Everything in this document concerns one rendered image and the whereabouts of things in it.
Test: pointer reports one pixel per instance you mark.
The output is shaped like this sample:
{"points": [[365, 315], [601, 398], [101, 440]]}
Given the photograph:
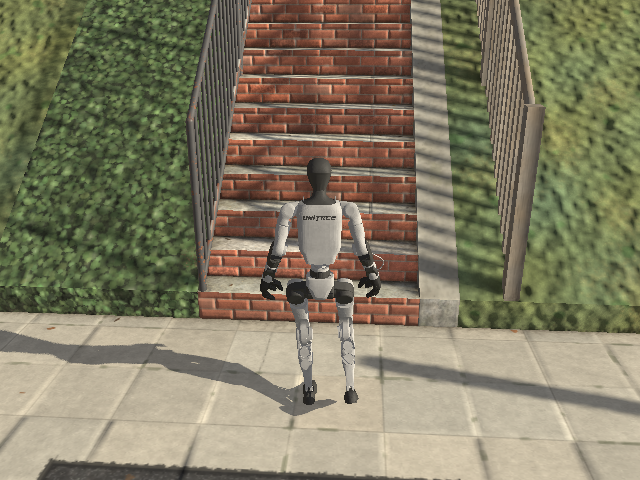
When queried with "left robot thigh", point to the left robot thigh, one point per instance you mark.
{"points": [[296, 296]]}

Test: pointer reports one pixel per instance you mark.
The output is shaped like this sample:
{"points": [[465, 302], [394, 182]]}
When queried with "robot left upper arm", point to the robot left upper arm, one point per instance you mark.
{"points": [[288, 211]]}

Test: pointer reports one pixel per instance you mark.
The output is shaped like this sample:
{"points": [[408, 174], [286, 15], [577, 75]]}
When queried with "robot right hand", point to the robot right hand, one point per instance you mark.
{"points": [[369, 283]]}

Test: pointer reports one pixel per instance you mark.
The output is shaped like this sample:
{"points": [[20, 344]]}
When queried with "robot left forearm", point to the robot left forearm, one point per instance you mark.
{"points": [[271, 266]]}

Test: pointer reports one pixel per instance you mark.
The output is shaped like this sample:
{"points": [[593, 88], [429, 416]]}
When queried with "robot right upper arm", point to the robot right upper arm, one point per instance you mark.
{"points": [[351, 211]]}

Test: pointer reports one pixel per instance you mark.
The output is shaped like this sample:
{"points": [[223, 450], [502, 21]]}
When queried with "robot right forearm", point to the robot right forearm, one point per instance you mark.
{"points": [[369, 264]]}

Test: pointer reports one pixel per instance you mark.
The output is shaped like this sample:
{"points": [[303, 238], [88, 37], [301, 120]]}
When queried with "right robot shin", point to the right robot shin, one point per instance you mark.
{"points": [[348, 359]]}

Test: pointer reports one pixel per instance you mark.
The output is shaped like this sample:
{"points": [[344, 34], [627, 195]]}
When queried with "robot left hand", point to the robot left hand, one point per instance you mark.
{"points": [[264, 286]]}

